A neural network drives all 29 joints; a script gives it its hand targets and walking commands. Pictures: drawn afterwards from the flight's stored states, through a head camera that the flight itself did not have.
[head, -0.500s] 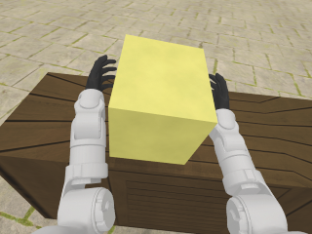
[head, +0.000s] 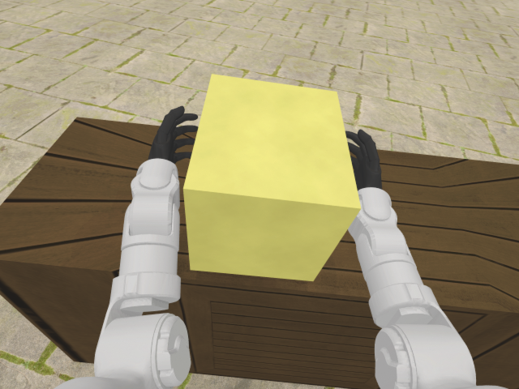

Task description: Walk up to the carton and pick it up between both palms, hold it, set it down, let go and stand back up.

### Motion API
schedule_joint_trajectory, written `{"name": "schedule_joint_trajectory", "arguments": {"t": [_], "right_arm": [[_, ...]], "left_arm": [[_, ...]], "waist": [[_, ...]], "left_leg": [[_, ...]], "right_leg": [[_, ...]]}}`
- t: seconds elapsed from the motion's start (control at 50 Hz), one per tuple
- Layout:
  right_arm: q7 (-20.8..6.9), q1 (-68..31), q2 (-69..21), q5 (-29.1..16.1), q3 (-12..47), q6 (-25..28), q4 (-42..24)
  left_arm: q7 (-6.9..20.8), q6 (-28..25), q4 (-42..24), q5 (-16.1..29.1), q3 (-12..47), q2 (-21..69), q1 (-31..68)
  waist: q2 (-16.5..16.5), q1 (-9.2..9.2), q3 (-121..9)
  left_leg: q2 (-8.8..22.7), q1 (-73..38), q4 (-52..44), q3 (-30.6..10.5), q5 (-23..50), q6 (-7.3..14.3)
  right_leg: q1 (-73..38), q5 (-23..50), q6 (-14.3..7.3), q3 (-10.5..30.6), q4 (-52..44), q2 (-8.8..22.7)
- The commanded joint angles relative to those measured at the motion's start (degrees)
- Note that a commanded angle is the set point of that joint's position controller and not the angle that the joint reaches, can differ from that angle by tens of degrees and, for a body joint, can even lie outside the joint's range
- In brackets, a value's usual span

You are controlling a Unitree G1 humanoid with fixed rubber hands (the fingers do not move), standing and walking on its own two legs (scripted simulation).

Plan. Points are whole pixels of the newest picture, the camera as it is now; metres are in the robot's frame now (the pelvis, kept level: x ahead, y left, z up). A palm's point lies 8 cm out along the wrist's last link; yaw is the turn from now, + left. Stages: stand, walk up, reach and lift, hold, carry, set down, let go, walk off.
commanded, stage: set down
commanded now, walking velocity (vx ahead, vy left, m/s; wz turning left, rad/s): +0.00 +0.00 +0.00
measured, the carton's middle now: (263, 180) +0.41 -0.03 +0.10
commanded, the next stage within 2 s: none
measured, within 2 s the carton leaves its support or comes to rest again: rests again in 1.96 s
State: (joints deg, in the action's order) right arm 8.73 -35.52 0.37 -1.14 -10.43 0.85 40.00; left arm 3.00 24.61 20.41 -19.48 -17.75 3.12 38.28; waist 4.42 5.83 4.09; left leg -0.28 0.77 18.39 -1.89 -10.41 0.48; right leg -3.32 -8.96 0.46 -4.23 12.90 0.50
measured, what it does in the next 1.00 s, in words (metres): stands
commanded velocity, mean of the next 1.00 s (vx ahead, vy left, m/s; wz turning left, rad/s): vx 0.00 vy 0.00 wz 0.00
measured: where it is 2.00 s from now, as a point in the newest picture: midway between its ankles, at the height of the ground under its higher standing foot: outside the picture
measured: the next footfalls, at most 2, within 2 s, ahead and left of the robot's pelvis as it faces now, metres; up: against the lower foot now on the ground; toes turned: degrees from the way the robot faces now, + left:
none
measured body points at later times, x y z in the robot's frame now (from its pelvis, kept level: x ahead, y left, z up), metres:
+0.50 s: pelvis +0.01 +0.00 +0.00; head +0.00 +0.02 +0.45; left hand +0.43 +0.10 +0.14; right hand +0.38 -0.21 +0.13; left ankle +0.01 +0.11 -0.75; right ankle -0.01 -0.12 -0.75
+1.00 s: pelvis +0.01 +0.00 +0.00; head +0.02 +0.02 +0.45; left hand +0.45 +0.08 +0.11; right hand +0.38 -0.23 +0.10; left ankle +0.01 +0.11 -0.75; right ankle -0.01 -0.12 -0.75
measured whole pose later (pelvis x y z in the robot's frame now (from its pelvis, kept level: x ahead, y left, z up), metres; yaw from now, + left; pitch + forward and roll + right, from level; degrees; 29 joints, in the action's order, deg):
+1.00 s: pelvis +0.01 +0.00 +0.00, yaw -3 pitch +0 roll -1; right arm 6.1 -36.9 -2.5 9.6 -23.3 5.3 46.3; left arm 1.3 11.0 43.6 -18.0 -21.0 2.1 44.1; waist 2.3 6.1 0.5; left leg 0.8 6.3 16.2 1.3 -9.8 0.2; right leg 4.0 -8.2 0.0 -4.0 12.5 0.2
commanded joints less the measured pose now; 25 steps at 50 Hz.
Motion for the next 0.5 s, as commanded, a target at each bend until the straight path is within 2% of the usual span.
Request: {"name": "schedule_joint_trajectory", "arguments": {"t": [0.0,0.04,0.08,0.12,0.16,0.22,0.28,0.32,0.4,0.42,0.48], "right_arm": [[-5.68,-42.54,-22.44,1.38,15.29,5.63,-13.89],[-6.02,-41.78,-22.47,2.42,13.63,5.15,-11.73],[-6.29,-41.96,-22.48,2.89,12.63,5.36,-10.98],[-6.66,-41.66,-23.17,2.94,12.76,5.18,-10.06],[-6.83,-40.77,-22.91,3.67,11.54,4.83,-8.34],[-6.85,-41.50,-24.09,3.92,12.37,5.20,-10.27],[-7.19,-43.01,-25.13,4.12,13.22,6.19,-11.15],[-7.42,-43.36,-25.48,4.66,13.44,6.79,-11.33],[-7.25,-41.62,-25.87,6.05,11.91,7.08,-9.28],[-7.08,-42.91,-25.18,5.73,10.99,7.76,-11.14],[-7.14,-41.29,-25.65,6.33,9.52,7.47,-7.77]], "left_arm": [[6.53,-3.33,1.41,5.51,23.79,28.75,29.90],[6.63,-3.62,2.96,4.92,22.22,28.04,29.92],[6.64,-3.92,4.52,4.80,21.40,28.17,29.87],[6.65,-4.30,5.24,4.12,19.52,27.56,29.93],[6.98,-4.31,7.46,3.17,17.42,26.88,28.96],[7.21,-4.47,8.09,2.61,16.02,26.25,28.59],[6.55,-6.26,6.68,3.51,17.11,26.96,30.97],[6.21,-7.38,7.25,3.93,17.53,27.67,31.37],[6.15,-8.71,8.61,4.23,18.21,27.96,31.88],[5.86,-9.54,8.82,6.35,20.07,28.44,35.45],[5.38,-10.90,11.82,5.92,19.55,28.82,34.72]], "waist": [[-5.58,1.93,-23.11],[-4.53,1.68,-21.14],[-4.28,1.53,-21.76],[-3.41,0.58,-21.22],[-3.39,0.37,-18.90],[-2.90,-0.84,-20.66],[-3.25,-1.01,-25.10],[-2.54,-0.98,-26.59],[-2.91,0.24,-25.89],[-2.25,1.30,-29.45],[-4.06,1.64,-27.56]], "left_leg": [[-1.10,-8.45,0.19,4.25,16.16,-3.84],[-0.98,-6.77,-0.97,4.47,13.11,-3.29],[-0.87,-6.66,-1.09,4.47,13.00,-3.34],[-1.07,-5.97,-1.42,4.84,13.01,-2.79],[-1.32,-4.31,-2.29,5.13,10.75,-2.39],[-1.78,-2.37,-2.50,5.79,10.52,-1.65],[-1.61,-3.15,-1.67,5.73,13.81,-2.06],[-1.45,-4.04,-1.39,5.64,14.50,-1.97],[-1.38,-3.46,-1.64,5.57,13.32,-2.26],[-0.59,-5.34,-1.52,4.70,14.33,-3.02],[-0.57,-7.91,-0.25,4.77,16.48,-3.76]], "right_leg": [[-1.94,16.79,1.84,-5.04,1.12,-2.69],[-1.29,14.72,2.11,-5.05,1.15,-2.74],[-1.15,14.82,2.14,-5.19,1.10,-2.74],[-2.08,15.85,2.30,-4.78,1.24,-2.69],[-2.95,15.55,2.56,-4.39,1.12,-2.32],[-5.56,19.49,3.19,-3.76,2.00,-1.98],[-6.36,23.85,3.14,-3.95,3.14,-2.29],[-6.29,24.79,3.04,-3.84,3.11,-2.40],[-5.63,25.51,3.27,-3.75,3.20,-2.04],[-2.71,24.70,3.30,-4.26,2.66,-2.48],[-0.43,23.71,2.95,-4.43,2.08,-2.67]]}}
